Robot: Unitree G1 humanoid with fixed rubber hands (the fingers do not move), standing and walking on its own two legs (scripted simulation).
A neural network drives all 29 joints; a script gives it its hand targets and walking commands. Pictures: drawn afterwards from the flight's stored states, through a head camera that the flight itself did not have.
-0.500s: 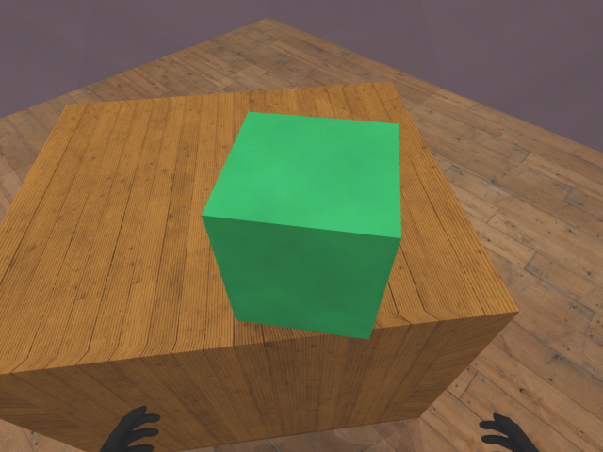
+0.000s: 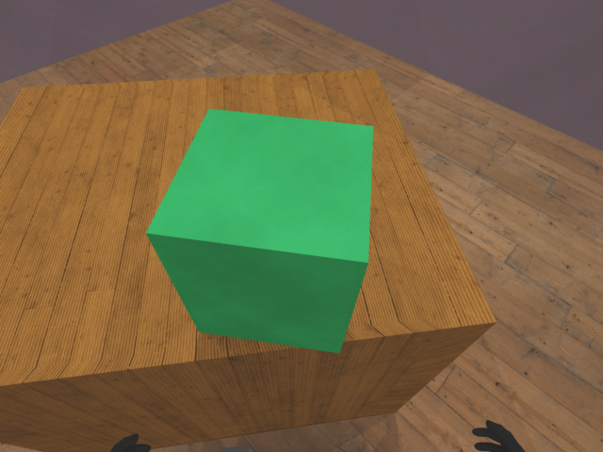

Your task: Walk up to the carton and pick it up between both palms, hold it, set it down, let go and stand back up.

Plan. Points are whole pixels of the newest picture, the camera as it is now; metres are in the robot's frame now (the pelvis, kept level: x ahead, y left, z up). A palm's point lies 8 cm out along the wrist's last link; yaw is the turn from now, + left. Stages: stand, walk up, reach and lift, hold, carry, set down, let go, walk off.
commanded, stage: walk up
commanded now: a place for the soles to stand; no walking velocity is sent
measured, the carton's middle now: (278, 238) +0.37 +0.06 +0.06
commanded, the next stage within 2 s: reach and lift in 1.36 s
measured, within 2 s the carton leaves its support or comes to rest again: neither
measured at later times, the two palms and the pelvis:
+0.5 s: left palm out of the picture +0.10 +0.27 -0.09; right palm out of the picture +0.12 -0.28 -0.09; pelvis +0.00 -0.01 +0.00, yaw +4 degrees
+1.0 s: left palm out of the picture +0.06 +0.29 -0.09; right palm out of the picture +0.12 -0.25 -0.08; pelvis -0.01 +0.00 +0.00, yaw +7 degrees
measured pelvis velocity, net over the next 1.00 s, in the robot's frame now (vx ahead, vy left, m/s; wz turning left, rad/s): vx -0.01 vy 0.00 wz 0.12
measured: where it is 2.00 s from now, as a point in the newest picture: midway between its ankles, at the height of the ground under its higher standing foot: outside the picture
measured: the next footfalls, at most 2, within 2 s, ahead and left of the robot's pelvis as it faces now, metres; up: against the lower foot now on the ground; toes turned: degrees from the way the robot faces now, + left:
none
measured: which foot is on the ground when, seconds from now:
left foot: down 0.00-1.00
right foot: down 0.00-1.00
